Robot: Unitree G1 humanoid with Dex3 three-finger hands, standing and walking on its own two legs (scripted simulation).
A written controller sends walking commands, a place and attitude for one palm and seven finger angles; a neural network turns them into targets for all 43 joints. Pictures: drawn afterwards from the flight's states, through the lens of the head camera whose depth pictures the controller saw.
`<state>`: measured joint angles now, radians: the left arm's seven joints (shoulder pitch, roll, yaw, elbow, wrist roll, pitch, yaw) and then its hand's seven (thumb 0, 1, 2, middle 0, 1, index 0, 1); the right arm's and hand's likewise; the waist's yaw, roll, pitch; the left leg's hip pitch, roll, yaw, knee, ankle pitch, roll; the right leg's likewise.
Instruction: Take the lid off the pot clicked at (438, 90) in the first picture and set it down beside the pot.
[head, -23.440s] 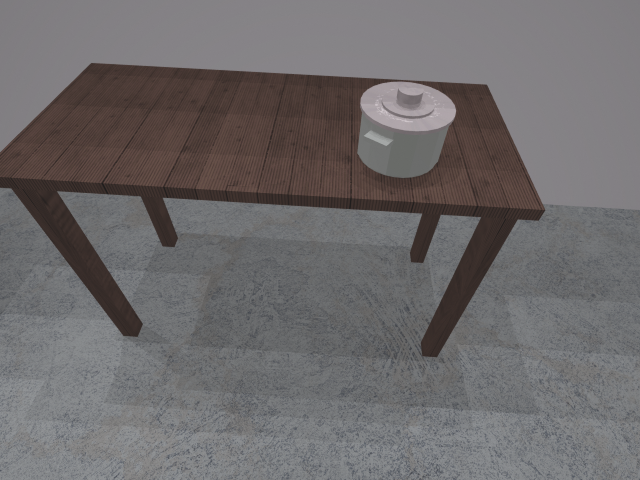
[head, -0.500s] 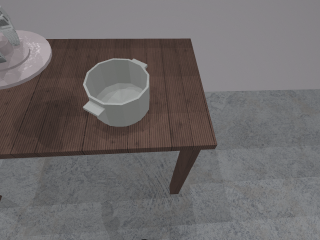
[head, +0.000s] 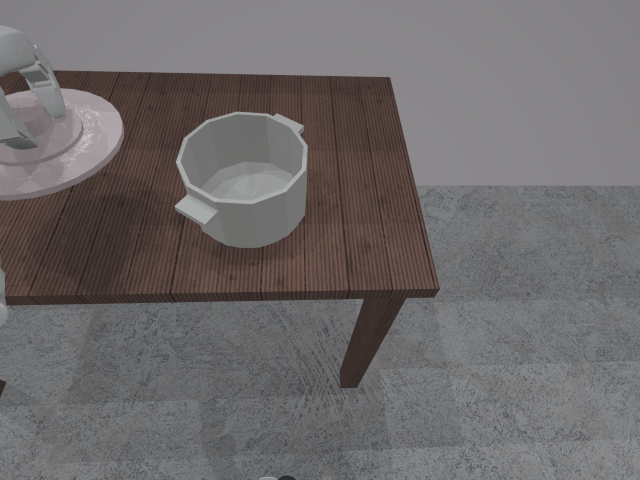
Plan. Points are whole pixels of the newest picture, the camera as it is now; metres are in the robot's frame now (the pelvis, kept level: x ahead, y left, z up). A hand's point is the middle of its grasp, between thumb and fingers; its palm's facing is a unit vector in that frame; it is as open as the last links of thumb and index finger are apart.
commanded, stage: lower the lid onto the table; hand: left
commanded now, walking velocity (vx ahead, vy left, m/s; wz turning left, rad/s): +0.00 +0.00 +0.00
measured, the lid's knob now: (23, 118) +0.49 +0.33 +0.16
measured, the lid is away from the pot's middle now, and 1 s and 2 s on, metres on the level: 0.24 0.25 0.24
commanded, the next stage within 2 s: none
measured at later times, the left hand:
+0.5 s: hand (20, 136) +0.47 +0.33 +0.15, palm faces -0.44 -0.12 -0.89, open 7.8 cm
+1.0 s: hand (37, 160) +0.47 +0.34 +0.11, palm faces -0.49 -0.12 -0.87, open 7.8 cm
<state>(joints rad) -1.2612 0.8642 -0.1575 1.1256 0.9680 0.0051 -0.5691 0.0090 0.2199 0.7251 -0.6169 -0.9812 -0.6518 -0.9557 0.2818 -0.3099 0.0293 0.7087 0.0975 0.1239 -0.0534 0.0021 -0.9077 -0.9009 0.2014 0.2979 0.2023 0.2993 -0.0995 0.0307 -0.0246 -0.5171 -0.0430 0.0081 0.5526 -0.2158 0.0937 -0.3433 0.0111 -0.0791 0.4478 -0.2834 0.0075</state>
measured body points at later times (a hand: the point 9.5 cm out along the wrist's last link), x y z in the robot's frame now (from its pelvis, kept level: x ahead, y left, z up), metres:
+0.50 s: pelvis +0.00 +0.01 +0.00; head +0.08 +0.03 +0.44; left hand +0.49 +0.33 +0.20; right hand +0.01 -0.27 -0.12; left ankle +0.03 +0.06 -0.73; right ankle -0.05 -0.13 -0.73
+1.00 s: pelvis +0.00 +0.02 -0.01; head +0.09 +0.05 +0.43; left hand +0.50 +0.34 +0.16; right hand -0.01 -0.27 -0.12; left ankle +0.03 +0.06 -0.73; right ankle -0.05 -0.13 -0.73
